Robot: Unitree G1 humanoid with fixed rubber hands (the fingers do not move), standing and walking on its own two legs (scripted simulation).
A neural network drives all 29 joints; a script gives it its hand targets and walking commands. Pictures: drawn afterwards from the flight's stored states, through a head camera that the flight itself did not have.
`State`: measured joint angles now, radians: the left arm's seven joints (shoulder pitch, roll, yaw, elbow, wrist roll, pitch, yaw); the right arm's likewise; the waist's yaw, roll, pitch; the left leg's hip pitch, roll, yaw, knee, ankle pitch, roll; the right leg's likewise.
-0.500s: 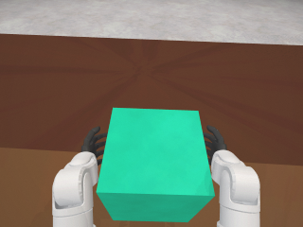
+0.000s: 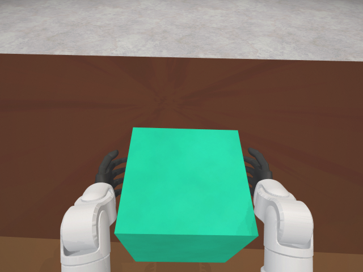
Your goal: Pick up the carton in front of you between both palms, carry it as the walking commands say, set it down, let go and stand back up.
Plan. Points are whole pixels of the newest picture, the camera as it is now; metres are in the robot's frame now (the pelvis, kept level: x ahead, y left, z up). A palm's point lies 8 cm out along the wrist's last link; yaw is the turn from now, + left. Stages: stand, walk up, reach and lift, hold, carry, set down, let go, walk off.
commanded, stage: carry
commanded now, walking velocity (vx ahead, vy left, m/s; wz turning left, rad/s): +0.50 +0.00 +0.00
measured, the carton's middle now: (182, 200) +0.27 +0.00 +0.03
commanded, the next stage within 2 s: none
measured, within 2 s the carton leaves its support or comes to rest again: neither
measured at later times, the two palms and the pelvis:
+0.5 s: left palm (130, 72) +0.68 +0.16 +0.11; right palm (224, 69) +0.67 -0.14 +0.12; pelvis +0.32 +0.02 -0.01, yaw -1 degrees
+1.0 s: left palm (144, 34) +1.04 +0.15 +0.09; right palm (212, 35) +1.04 -0.15 +0.08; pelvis +0.67 +0.01 -0.04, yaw +0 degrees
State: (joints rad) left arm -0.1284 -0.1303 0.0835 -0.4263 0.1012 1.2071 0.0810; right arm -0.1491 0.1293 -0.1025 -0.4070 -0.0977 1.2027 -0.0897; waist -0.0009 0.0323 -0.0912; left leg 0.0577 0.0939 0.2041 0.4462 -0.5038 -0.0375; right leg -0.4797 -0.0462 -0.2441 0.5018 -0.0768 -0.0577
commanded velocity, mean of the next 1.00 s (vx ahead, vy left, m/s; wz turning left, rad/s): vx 0.50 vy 0.00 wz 0.00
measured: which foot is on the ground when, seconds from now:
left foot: down 0.00-0.02, up 0.04-0.44, down 0.46-0.94, up 0.96-1.00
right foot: down 0.00-0.46, up 0.48-0.90, down 0.92-1.00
